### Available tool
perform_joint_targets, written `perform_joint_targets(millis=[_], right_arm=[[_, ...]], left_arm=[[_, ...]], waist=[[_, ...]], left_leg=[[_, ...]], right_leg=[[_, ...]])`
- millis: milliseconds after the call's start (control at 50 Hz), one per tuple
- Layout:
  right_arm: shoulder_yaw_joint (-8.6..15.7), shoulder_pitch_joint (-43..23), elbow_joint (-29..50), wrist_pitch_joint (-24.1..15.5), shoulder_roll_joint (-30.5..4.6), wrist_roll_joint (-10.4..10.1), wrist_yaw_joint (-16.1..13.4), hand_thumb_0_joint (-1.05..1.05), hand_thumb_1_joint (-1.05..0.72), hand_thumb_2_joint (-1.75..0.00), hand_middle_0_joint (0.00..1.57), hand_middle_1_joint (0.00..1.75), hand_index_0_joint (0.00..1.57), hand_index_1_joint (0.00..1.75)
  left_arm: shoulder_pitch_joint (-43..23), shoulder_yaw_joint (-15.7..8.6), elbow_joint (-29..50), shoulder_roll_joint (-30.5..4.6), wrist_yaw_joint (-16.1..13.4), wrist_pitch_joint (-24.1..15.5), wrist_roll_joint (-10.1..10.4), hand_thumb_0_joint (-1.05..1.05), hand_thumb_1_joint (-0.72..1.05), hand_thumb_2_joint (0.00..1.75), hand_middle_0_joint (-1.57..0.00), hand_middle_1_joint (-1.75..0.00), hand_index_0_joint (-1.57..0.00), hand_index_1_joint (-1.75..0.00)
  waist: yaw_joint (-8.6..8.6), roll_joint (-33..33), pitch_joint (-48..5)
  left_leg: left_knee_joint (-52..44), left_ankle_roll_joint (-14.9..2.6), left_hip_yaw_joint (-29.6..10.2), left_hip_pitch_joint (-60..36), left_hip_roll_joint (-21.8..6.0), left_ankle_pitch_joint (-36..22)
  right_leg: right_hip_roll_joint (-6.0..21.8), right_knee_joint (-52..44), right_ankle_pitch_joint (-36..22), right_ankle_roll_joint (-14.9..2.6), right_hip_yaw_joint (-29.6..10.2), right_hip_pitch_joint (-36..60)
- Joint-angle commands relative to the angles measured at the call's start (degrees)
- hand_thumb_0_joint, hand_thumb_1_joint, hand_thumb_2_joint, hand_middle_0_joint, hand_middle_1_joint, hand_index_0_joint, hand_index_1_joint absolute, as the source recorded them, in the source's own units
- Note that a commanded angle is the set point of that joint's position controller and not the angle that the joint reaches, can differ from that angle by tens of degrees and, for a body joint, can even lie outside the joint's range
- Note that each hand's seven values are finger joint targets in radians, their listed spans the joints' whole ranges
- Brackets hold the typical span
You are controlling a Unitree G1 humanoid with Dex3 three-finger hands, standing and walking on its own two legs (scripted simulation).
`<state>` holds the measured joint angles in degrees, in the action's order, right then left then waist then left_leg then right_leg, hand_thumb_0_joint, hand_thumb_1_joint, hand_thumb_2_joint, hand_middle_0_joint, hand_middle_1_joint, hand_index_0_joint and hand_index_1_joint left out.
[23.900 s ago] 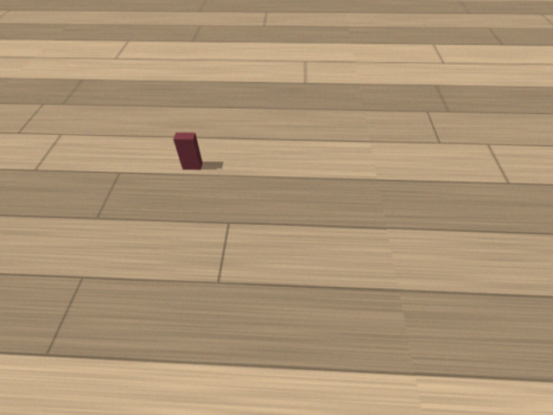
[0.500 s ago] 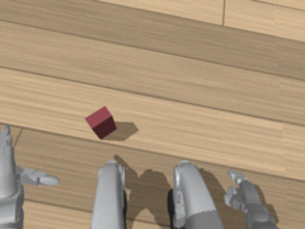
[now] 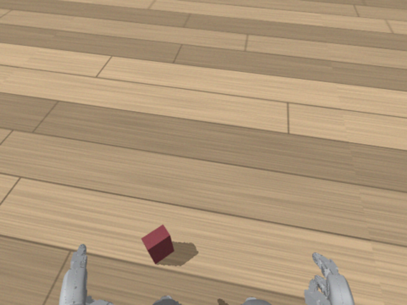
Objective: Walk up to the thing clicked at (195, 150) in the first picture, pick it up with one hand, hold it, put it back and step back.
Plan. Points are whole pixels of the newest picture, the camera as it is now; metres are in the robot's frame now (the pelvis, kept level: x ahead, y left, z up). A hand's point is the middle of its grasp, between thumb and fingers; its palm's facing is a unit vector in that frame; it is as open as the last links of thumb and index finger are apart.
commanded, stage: home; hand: left
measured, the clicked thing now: (159, 245) +0.44 +0.18 -0.60
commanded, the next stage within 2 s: stand in 1.78 s
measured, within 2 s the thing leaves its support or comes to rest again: neither
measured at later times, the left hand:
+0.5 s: hand (115, 296) +0.17 +0.17 -0.04, palm faces +0.12 -0.95 -0.29, open 17.6 cm
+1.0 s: hand (118, 300) +0.16 +0.17 -0.04, palm faces +0.11 -0.95 -0.29, open 17.6 cm
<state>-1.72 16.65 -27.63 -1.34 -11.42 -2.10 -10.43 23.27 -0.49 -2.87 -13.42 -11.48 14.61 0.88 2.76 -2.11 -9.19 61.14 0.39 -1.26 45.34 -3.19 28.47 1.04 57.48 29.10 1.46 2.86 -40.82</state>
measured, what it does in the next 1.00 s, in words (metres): stands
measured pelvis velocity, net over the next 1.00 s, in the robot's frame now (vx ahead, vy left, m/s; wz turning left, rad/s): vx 0.00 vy -0.02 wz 0.01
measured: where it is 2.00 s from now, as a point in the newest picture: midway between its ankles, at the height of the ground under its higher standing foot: outside the picture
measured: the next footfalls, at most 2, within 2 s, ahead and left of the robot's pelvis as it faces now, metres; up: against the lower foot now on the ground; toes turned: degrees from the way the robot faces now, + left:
none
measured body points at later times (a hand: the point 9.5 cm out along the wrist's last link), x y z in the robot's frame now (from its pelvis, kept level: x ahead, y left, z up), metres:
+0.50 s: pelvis +0.00 -0.01 +0.02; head +0.03 -0.01 +0.47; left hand +0.16 +0.22 -0.02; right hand +0.17 -0.25 -0.05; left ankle +0.02 +0.12 -0.67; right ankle -0.01 -0.14 -0.67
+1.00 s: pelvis +0.00 -0.02 +0.02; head +0.02 -0.02 +0.47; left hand +0.16 +0.22 -0.02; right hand +0.16 -0.26 -0.06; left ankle +0.02 +0.12 -0.67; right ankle -0.01 -0.14 -0.67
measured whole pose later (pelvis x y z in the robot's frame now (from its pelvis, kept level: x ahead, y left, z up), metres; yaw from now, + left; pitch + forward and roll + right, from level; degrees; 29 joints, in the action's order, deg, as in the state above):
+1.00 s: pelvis +0.00 -0.02 +0.02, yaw +0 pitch +8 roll -1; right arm -1.2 15.7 -29.5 -6.7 -11.9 -0.7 -10.2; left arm 25.9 0.6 -1.2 -11.2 -8.1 14.8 0.4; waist 1.3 -1.9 -5.5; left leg 53.8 1.5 -1.0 36.2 -3.2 25.2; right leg 0.9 52.0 26.9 0.4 2.9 -32.6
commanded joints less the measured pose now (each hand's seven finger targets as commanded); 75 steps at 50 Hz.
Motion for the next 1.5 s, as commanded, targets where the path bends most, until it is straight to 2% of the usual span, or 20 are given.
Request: perform_joint_targets(millis=[0,140,180,360,420,500,560,740,840,940,960,980,1020,1040,1060,1120,1280,1400,1420,1480], right_arm=[[2.8,-3.88,9.46,-3.91,-6.88,0.52,-1.06,0.0,-0.9,-0.9,0.2,0.3,0.2,0.3],[3.05,-3.79,9.53,-5.49,-7.04,1.18,-0.69,0.0,-0.9,-0.9,0.2,0.3,0.2,0.3],[3.27,-3.47,8.99,-5.94,-7.26,1.44,-0.7,0.0,-0.9,-0.9,0.2,0.3,0.2,0.3],[3.17,-3.92,8.05,-7.4,-6.97,1.7,-0.65,0.0,-0.9,-0.9,0.2,0.3,0.2,0.3],[3.21,-4.37,7.75,-7.4,-7.06,1.6,-0.51,0.0,-0.9,-0.9,0.2,0.3,0.2,0.3],[3.1,-4.71,7.64,-7.42,-7.11,1.59,-0.33,0.0,-0.9,-0.9,0.2,0.3,0.2,0.3],[3.04,-5.25,7.73,-7.45,-7.0,1.46,-0.14,0.0,-0.9,-0.9,0.2,0.3,0.2,0.3],[3.3,-4.56,7.36,-8.13,-7.31,1.52,-0.19,0.0,-0.9,-0.9,0.2,0.3,0.2,0.3],[3.49,-4.78,7.41,-8.47,-7.54,1.53,-0.41,0.0,-0.9,-0.9,0.2,0.3,0.2,0.3],[3.33,-4.55,7.09,-8.63,-7.26,1.5,-0.51,0.0,-0.9,-0.9,0.2,0.3,0.2,0.3],[3.18,-4.81,7.02,-8.54,-7.13,1.43,-0.47,0.0,-0.9,-0.9,0.2,0.3,0.2,0.3],[3.34,-4.98,7.09,-8.59,-7.4,1.47,-0.47,0.0,-0.9,-0.9,0.2,0.3,0.2,0.3],[3.3,-4.99,7.02,-8.68,-7.28,1.54,-0.4,0.0,-0.9,-0.9,0.2,0.3,0.2,0.3],[3.13,-5.38,6.98,-8.68,-7.08,1.48,-0.5,0.0,-0.9,-0.9,0.2,0.3,0.2,0.3],[3.14,-5.26,7.13,-8.7,-7.15,1.5,-0.4,0.0,-0.9,-0.9,0.2,0.3,0.2,0.3],[3.39,-4.32,6.78,-8.8,-7.24,1.61,-0.62,0.0,-0.9,-0.9,0.2,0.3,0.2,0.3],[3.27,-5.07,6.55,-8.98,-7.25,1.59,-0.38,0.0,-0.9,-0.9,0.2,0.3,0.2,0.3],[3.45,-4.47,6.56,-8.65,-7.13,1.72,-0.59,0.0,-0.9,-0.9,0.2,0.3,0.2,0.3],[3.2,-4.82,6.87,-8.7,-7.01,1.7,-0.36,0.0,-0.9,-0.9,0.2,0.3,0.2,0.3],[3.22,-4.97,6.87,-8.72,-7.02,1.71,-0.37,0.0,-0.9,-0.9,0.2,0.3,0.2,0.3]], left_arm=[[2.91,-1.15,14.08,-4.64,-0.04,-1.36,-0.4,0.0,-0.6,0.03,-0.05,-0.04,-0.05,-0.04],[3.52,-1.82,14.72,-4.15,1.26,-1.88,-0.8,0.0,-0.58,0.04,-0.05,-0.05,-0.05,-0.05],[2.6,-1.48,13.98,-3.58,1.68,-2.07,-0.88,0.0,-0.58,0.03,-0.05,-0.05,-0.05,-0.05],[1.84,-1.73,15.24,-3.89,2.11,-2.27,-1.09,0.0,-0.58,0.04,-0.05,-0.05,-0.05,-0.05],[2.21,-2.82,14.05,-4.62,1.99,-2.01,-1.08,0.0,-0.57,0.04,-0.05,-0.05,-0.05,-0.05],[2.68,-2.21,12.35,-3.86,2.35,-2.08,-0.89,0.0,-0.57,0.04,-0.05,-0.05,-0.05,-0.05],[2.05,-2.59,12.7,-4.31,2.41,-2.31,-0.79,0.0,-0.58,0.04,-0.05,-0.05,-0.05,-0.05],[1.98,-1.84,12.3,-3.52,2.73,-2.41,-0.84,0.0,-0.59,0.03,-0.05,-0.05,-0.05,-0.05],[1.48,-2.35,11.84,-3.96,2.86,-2.49,-0.96,0.0,-0.58,0.03,-0.05,-0.05,-0.05,-0.05],[1.74,-2.36,11.77,-3.86,2.87,-2.45,-0.87,0.0,-0.58,0.03,-0.05,-0.05,-0.05,-0.05],[1.62,-2.69,12.47,-4.43,2.95,-2.51,-0.79,0.0,-0.6,0.03,-0.05,-0.04,-0.05,-0.04],[1.64,-2.01,11.2,-3.61,2.95,-2.46,-0.91,0.0,-0.59,0.03,-0.05,-0.05,-0.05,-0.05],[0.15,-1.91,12.63,-3.57,2.97,-2.62,-0.83,0.0,-0.59,0.03,-0.05,-0.05,-0.05,-0.05],[0.94,-2.73,12.43,-4.36,2.88,-2.54,-0.78,0.0,-0.6,0.03,-0.05,-0.04,-0.05,-0.04],[1.54,-1.82,11.78,-3.51,2.97,-2.48,-0.86,0.0,-0.59,0.03,-0.05,-0.05,-0.05,-0.05],[1.88,-1.84,12.44,-3.39,3.12,-2.47,-0.87,0.0,-0.6,0.03,-0.05,-0.04,-0.05,-0.04],[0.78,-2.0,12.52,-3.61,2.97,-2.63,-0.85,0.0,-0.57,0.04,-0.05,-0.05,-0.05,-0.05],[2.58,-2.86,11.76,-4.14,2.97,-2.39,-0.96,0.0,-0.58,0.04,-0.05,-0.05,-0.05,-0.05],[1.62,-1.62,12.78,-3.09,3.1,-2.58,-0.9,0.0,-0.56,0.05,-0.05,-0.05,-0.05,-0.05],[1.5,-2.36,12.63,-3.55,3.03,-2.6,-0.89,0.0,-0.56,0.04,-0.05,-0.05,-0.05,-0.05]], waist=[[-0.75,-0.02,-4.01],[-0.93,0.61,-1.04],[-0.3,0.81,-1.59],[-0.91,-0.78,-5.09],[-1.62,0.04,-4.64],[-1.38,0.98,-2.51],[-1.65,0.03,-0.97],[-1.22,1.23,-2.8],[-1.11,2.04,-2.33],[-1.31,1.61,-2.85],[-1.95,0.24,-2.08],[-1.04,1.91,-1.37],[-0.97,1.4,-2.1],[-1.87,0.81,-1.7],[-1.49,1.09,-1.33],[-1.09,1.49,-4.01],[-1.63,0.62,-1.56],[-1.77,1.07,-3.68],[-1.35,0.83,-2.83],[-1.49,1.33,-2.8]], left_leg=[[-12.47,-0.55,0.15,-11.44,1.71,-13.36],[-14.91,-0.23,0.09,-12.57,1.7,-11.58],[-14.35,-0.22,0.42,-13.63,1.84,-13.47],[-13.31,-0.17,1.28,-16.38,2.32,-18.8],[-13.35,-0.31,1.52,-15.74,2.44,-17.98],[-13.9,-0.44,1.68,-15.02,2.49,-16.39],[-15.0,-0.4,1.6,-14.5,2.54,-13.01],[-14.69,-0.57,1.62,-15.5,2.35,-14.74],[-15.34,-0.72,1.69,-15.41,2.4,-11.13],[-14.82,-0.68,1.8,-15.59,2.37,-13.52],[-15.02,-0.6,1.98,-15.35,2.53,-13.29],[-15.25,-0.62,1.76,-15.31,2.3,-12.59],[-15.36,-0.64,1.65,-15.6,2.34,-11.85],[-15.43,-0.64,1.81,-14.91,2.48,-11.68],[-15.63,-0.61,1.71,-15.0,2.38,-11.33],[-14.68,-0.58,1.8,-16.94,2.27,-15.81],[-15.64,-0.43,1.63,-16.21,2.22,-13.47],[-14.11,-0.52,2.0,-16.41,2.39,-17.53],[-14.38,-0.48,2.02,-16.7,2.32,-17.01],[-14.84,-0.52,1.73,-16.49,2.28,-15.73]], right_leg=[[-2.41,-10.56,-13.36,-1.71,2.22,5.93],[-2.52,-12.22,-11.42,-1.64,2.02,7.06],[-2.39,-12.31,-13.05,-1.52,1.67,7.65],[-1.99,-12.81,-18.87,-1.25,0.83,10.78],[-1.86,-13.55,-18.46,-1.12,0.71,11.25],[-1.87,-14.29,-17.11,-1.02,0.75,10.59],[-1.84,-14.93,-13.4,-1.2,0.81,9.74],[-1.82,-14.66,-15.18,-1.2,0.6,10.48],[-1.89,-15.37,-11.63,-1.13,0.58,9.39],[-1.78,-14.91,-13.94,-1.12,0.47,9.98],[-1.67,-15.25,-13.63,-1.21,0.47,10.12],[-1.87,-15.04,-12.94,-1.17,0.59,9.42],[-1.81,-15.27,-12.2,-1.24,0.52,9.56],[-1.65,-15.58,-11.97,-1.28,0.5,9.86],[-1.73,-15.29,-11.58,-1.35,0.54,9.38],[-1.86,-14.51,-16.18,-1.12,0.6,10.8],[-1.91,-14.83,-13.54,-1.36,0.79,9.71],[-1.69,-14.52,-18.23,-1.07,0.54,11.51],[-1.69,-14.64,-17.66,-1.14,0.55,10.98],[-1.88,-14.68,-16.04,-1.19,0.83,10.75]])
